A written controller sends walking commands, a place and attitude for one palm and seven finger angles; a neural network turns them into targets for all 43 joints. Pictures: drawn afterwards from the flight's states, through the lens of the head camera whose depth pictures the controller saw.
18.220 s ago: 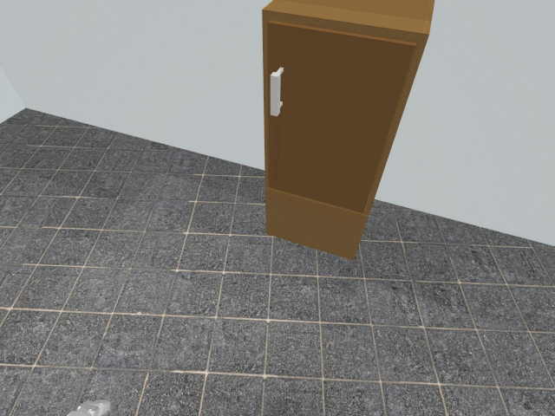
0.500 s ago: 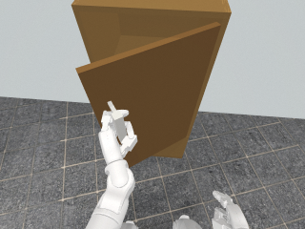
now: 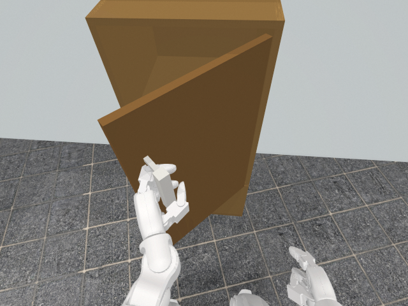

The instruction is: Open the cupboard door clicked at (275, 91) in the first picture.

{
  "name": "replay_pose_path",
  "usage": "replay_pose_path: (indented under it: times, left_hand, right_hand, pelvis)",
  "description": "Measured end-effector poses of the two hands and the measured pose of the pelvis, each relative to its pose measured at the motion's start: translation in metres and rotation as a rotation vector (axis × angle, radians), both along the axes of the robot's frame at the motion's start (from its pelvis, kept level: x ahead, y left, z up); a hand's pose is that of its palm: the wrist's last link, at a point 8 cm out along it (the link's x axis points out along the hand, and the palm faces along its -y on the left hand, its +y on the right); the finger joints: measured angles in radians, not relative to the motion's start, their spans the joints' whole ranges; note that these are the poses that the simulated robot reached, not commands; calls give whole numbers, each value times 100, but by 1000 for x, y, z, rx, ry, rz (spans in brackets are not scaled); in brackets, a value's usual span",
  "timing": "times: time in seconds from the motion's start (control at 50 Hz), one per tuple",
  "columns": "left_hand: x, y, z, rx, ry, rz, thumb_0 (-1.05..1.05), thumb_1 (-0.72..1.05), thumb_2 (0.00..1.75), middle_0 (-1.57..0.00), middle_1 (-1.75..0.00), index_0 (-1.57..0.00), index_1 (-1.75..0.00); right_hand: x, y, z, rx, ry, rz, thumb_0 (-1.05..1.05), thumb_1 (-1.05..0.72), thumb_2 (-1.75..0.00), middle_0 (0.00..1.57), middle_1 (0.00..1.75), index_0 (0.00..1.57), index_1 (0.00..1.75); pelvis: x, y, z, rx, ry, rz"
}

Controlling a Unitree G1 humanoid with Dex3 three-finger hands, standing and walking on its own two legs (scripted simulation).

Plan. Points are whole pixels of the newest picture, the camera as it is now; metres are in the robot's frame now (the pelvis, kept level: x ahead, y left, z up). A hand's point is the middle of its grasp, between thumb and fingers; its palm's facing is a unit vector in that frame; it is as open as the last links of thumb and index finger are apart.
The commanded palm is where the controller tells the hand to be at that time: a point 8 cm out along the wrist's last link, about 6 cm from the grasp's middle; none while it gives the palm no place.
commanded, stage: open thumb and fingers to let go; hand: left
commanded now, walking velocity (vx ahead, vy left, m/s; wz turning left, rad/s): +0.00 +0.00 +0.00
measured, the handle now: (160, 183) +0.34 +0.10 +0.05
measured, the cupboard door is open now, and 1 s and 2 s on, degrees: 46 50 49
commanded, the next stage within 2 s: slide the hand sideways off the handle in 0.62 s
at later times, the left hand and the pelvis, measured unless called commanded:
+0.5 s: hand (177, 202) +0.30 +0.06 +0.05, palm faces +0.31 -0.95 -0.03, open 14.5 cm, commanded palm +0.26 +0.10 +0.05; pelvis -0.01 +0.01 +0.00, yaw -1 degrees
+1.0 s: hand (178, 224) +0.26 +0.06 +0.05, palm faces -0.20 -0.98 +0.02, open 16.2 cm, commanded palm +0.24 +0.11 +0.05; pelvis -0.01 +0.04 -0.01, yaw -1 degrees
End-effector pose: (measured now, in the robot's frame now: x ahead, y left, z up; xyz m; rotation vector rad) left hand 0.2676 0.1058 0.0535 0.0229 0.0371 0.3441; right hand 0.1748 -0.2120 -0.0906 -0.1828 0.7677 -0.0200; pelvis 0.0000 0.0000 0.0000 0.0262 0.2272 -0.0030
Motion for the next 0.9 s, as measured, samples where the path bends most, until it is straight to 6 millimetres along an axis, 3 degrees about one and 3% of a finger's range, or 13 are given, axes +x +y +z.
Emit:
replay_pose_path:
  times: [0.1,0.3,0.4,0.58,0.76,0.9]
  left_hand:
    - [-5,1,1,-2,-11,2,1,36,67,-36,-129,-37,-130]
    - [-7,2,-2,-4,-13,-14,1,-22,42,-32,-122,-32,-123]
    - [-5,4,-1,-3,-20,-18,0,-39,35,-29,-112,-30,-112]
    - [-1,3,-2,10,-22,-52,0,-48,31,-24,-77,-24,-77]
    - [-2,8,-2,11,-19,-83,-1,-49,31,-35,-57,-31,-62]
    - [-15,15,-4,35,-56,-506,-1,-49,31,-25,-41,-18,-44]
  right_hand:
    - [-5,-4,-2,-1,6,-4,1,-91,-90,20,30,20,30]
    - [-20,-3,-7,-6,28,-24,1,-91,-90,20,30,20,30]
    - [-24,2,-7,-7,32,-25,1,-91,-90,20,30,20,30]
    - [-24,16,-7,-1,27,-13,1,-91,-90,20,30,20,30]
    - [-18,28,-6,9,15,10,1,-91,-90,20,30,20,30]
    - [-25,26,-5,2,-7,-10,1,-91,-90,20,30,20,30]
  pelvis:
    - [-2,-2,0,2,1,3]
    - [-6,4,-2,0,-1,-1]
    - [-7,9,-2,-4,-1,-5]
    - [-8,18,-4,-12,0,-9]
    - [-10,25,-4,-16,-6,-8]
    - [-14,31,-9,-21,-19,2]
